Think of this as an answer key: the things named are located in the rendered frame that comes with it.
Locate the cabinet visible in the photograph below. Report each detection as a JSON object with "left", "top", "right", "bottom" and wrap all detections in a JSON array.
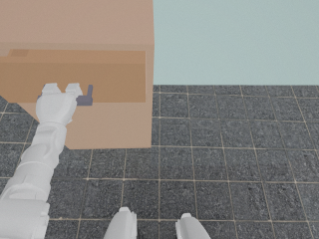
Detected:
[{"left": 0, "top": 0, "right": 155, "bottom": 149}]

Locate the robot left hand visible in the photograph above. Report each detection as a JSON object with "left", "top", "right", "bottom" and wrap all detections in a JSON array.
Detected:
[{"left": 36, "top": 83, "right": 83, "bottom": 126}]

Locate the left robot thigh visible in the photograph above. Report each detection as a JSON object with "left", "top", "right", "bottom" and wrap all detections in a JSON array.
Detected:
[{"left": 104, "top": 211, "right": 138, "bottom": 239}]

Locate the robot left upper arm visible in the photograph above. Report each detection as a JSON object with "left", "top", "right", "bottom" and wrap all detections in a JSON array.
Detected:
[{"left": 0, "top": 198, "right": 50, "bottom": 239}]

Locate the drawer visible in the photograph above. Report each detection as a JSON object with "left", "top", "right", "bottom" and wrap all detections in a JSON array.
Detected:
[{"left": 0, "top": 49, "right": 146, "bottom": 104}]

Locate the handle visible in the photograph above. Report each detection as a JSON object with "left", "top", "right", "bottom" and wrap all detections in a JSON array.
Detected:
[{"left": 36, "top": 85, "right": 93, "bottom": 107}]

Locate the robot right shin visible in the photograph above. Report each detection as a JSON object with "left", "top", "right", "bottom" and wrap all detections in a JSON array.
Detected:
[{"left": 181, "top": 213, "right": 191, "bottom": 218}]

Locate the left robot forearm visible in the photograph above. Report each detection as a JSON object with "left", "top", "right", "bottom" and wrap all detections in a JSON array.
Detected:
[{"left": 0, "top": 121, "right": 67, "bottom": 203}]

